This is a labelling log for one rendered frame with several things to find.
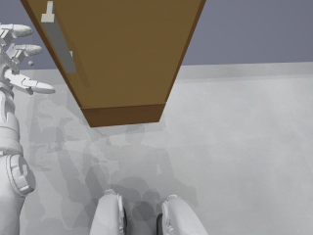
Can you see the robot shin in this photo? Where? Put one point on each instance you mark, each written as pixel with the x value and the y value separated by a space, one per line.
pixel 120 222
pixel 168 230

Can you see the robot right shin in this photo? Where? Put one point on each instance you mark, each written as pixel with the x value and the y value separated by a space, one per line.
pixel 168 230

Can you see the robot left upper arm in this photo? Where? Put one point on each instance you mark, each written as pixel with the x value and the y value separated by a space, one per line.
pixel 16 182

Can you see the cupboard door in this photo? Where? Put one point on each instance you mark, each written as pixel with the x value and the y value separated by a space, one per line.
pixel 125 52

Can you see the robot left shin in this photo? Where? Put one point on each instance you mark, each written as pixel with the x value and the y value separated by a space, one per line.
pixel 120 222

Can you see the handle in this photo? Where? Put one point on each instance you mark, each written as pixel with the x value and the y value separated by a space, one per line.
pixel 57 39

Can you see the robot left hand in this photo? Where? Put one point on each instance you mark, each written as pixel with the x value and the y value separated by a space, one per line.
pixel 14 56

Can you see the robot left forearm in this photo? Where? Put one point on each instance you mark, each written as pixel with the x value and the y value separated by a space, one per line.
pixel 9 124

